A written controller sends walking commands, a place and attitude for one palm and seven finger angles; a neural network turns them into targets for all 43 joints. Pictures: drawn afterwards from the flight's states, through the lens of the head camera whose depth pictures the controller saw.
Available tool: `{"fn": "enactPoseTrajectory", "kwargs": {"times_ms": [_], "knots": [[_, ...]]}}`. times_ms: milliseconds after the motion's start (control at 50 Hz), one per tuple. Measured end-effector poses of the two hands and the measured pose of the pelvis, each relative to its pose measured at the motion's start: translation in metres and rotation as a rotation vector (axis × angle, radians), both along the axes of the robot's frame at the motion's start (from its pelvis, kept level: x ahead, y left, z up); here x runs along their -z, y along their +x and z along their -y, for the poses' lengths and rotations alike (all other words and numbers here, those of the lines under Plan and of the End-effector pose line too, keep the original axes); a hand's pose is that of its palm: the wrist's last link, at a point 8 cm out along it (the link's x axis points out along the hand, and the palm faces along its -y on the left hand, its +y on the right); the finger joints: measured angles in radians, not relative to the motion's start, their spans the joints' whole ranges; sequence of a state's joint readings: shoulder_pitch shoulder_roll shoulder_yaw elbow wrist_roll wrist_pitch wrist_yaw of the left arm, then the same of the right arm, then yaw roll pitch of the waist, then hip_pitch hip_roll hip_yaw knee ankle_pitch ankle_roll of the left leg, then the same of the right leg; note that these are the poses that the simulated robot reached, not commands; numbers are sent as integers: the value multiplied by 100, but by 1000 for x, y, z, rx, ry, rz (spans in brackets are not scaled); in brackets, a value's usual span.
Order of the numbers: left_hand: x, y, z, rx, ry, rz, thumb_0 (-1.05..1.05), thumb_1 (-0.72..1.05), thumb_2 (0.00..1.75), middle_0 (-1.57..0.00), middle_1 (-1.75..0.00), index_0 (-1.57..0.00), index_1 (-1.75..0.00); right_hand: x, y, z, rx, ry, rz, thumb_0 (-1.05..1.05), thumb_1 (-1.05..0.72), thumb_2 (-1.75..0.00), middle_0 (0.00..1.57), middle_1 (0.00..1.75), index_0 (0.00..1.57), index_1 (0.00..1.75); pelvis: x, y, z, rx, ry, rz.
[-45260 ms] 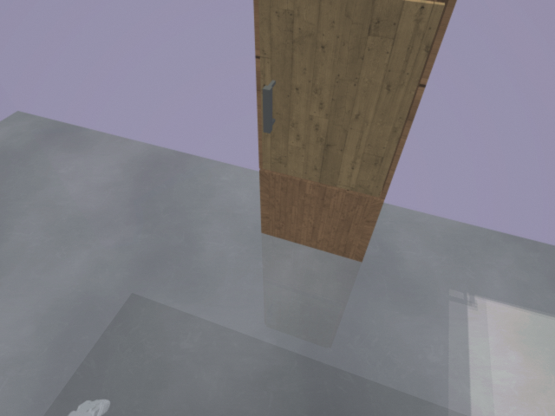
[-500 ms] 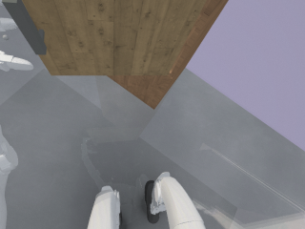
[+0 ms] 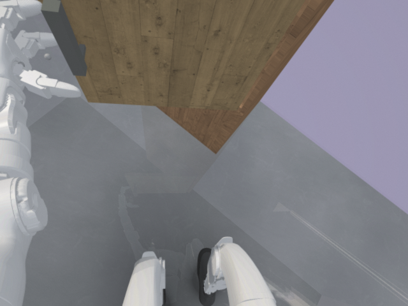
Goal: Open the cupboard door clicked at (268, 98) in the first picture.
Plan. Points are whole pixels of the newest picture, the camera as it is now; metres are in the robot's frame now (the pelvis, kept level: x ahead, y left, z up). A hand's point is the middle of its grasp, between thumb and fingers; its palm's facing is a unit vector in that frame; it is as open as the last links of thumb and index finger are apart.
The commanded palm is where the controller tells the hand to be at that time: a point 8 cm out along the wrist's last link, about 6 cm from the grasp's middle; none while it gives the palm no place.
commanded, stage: slide the fingers in behind the handle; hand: left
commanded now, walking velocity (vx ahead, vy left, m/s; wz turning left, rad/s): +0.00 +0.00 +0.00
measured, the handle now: (69, 33) +0.58 +0.22 +0.05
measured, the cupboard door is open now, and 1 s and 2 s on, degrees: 40 38 38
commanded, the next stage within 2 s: move the hooked fingers beside the handle in 0.46 s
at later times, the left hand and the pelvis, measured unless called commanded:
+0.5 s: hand (54, 53) +0.54 +0.24 +0.04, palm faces +0.07 -1.00 +0.00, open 15.3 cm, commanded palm +0.53 +0.22 +0.04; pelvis +0.00 +0.00 +0.00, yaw +0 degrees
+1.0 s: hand (66, 56) +0.54 +0.22 +0.04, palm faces +0.02 -1.00 -0.04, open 14.0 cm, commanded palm +0.52 +0.25 +0.04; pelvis +0.00 +0.00 +0.00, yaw -3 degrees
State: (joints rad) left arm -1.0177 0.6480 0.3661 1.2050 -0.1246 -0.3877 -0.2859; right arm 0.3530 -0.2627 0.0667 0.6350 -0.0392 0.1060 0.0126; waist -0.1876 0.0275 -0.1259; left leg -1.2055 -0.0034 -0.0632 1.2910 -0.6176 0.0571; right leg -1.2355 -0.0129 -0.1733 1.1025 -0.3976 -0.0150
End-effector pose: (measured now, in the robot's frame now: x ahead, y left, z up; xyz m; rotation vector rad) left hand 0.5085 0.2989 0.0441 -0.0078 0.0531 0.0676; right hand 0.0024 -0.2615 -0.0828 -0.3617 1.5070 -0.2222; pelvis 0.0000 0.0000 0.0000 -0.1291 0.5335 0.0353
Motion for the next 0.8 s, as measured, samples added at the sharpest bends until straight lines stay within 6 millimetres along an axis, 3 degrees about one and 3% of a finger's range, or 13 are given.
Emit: {"fn": "enactPoseTrajectory", "kwargs": {"times_ms": [600,720,800], "knots": [[0,5,10,9,7,3,-1,-50,30,-29,-120,-1,-112,0,-5,-4,26,22,-29,0,-91,-90,20,30,20,30,-3,5,-1,4,1,1],[1,7,36,111,21,-6,-1,-50,30,-29,-120,-12,-115,0,0,-4,33,22,-4,0,-91,-90,20,30,20,30,-4,7,-2,10,6,11],[4,15,47,78,-16,3,-1,-50,30,-30,-120,-20,-118,0,3,-2,49,12,54,0,-91,-90,20,30,20,30,-2,6,-1,30,12,9]]}}
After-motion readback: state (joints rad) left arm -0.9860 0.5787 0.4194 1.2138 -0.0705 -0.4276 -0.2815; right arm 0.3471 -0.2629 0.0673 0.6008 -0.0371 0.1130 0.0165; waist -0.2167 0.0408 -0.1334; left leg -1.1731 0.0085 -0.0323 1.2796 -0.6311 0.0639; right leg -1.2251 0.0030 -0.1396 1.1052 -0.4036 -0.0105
